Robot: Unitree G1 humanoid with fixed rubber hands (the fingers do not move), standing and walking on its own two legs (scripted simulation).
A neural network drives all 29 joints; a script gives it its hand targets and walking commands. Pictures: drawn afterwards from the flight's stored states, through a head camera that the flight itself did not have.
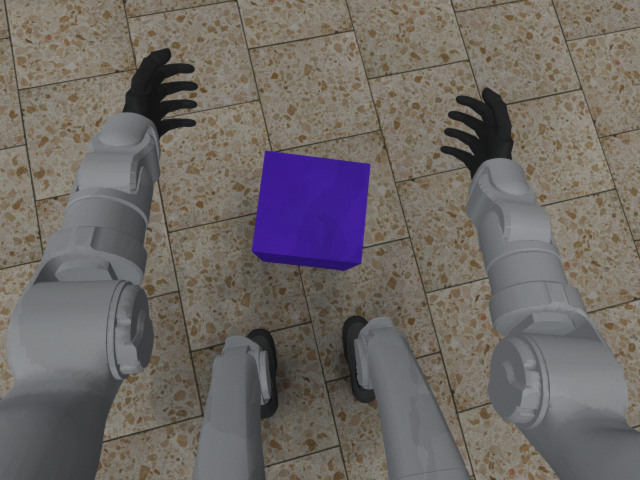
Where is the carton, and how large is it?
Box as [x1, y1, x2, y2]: [252, 151, 369, 270]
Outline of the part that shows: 265,151 252,251 263,261 344,270 360,263 369,164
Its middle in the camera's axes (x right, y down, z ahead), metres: -0.03 -0.04 +0.88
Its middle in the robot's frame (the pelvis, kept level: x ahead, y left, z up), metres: +0.48 -0.04 -0.51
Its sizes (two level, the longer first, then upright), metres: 0.210 0.200 0.250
